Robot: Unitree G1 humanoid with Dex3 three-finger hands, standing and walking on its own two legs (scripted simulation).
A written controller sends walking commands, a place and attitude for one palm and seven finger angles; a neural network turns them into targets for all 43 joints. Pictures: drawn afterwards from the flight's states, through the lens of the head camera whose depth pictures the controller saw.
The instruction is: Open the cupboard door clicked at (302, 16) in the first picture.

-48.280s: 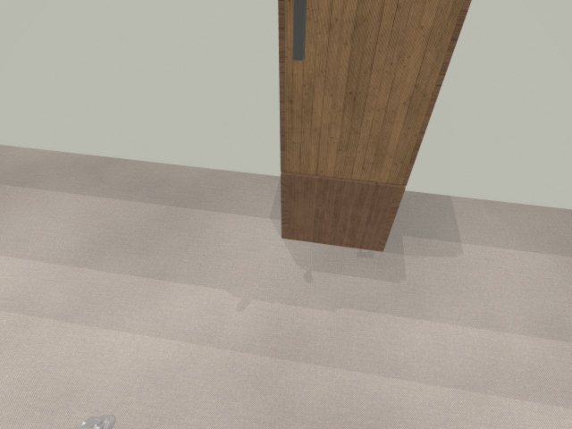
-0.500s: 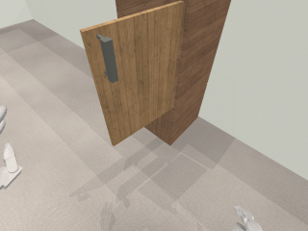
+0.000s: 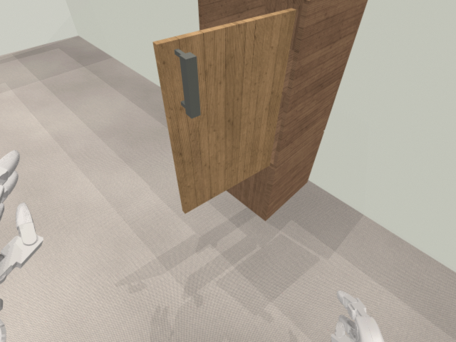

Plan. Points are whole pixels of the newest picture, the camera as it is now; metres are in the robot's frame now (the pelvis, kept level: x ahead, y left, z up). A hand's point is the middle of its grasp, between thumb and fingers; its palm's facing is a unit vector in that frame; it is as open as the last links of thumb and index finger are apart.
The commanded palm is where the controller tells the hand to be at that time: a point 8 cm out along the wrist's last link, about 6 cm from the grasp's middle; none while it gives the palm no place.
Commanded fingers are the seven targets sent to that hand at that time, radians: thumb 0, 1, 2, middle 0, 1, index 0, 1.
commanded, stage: let the arm hang, fingers relaxed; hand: left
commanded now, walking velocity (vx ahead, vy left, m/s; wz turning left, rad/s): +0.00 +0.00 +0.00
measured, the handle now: (186, 83) +0.61 +0.14 +0.16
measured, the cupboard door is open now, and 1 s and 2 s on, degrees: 82 82 82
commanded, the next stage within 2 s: look to check the result in 1.08 s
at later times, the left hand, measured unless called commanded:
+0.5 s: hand out of the picture -0.06 +0.21 -0.16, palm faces +0.05 -0.97 -0.25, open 7.2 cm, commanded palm none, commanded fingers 0.00 0.90 0.90 -0.20 -0.30 -0.20 -0.30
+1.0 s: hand out of the picture +0.07 +0.21 -0.15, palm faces +0.01 -0.96 -0.27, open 7.4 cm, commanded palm none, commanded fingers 0.00 0.90 0.90 -0.20 -0.30 -0.20 -0.30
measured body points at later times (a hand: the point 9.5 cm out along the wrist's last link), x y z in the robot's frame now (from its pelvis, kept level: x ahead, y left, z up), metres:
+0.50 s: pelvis -0.01 +0.01 +0.01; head +0.02 +0.02 +0.46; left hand -0.07 +0.26 -0.14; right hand -0.03 -0.22 -0.15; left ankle +0.03 +0.12 -0.73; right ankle +0.02 -0.10 -0.73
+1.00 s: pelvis +0.00 +0.01 +0.01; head +0.02 -0.01 +0.46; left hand +0.07 +0.26 -0.13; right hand +0.05 -0.25 -0.15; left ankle +0.03 +0.12 -0.73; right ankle +0.02 -0.10 -0.73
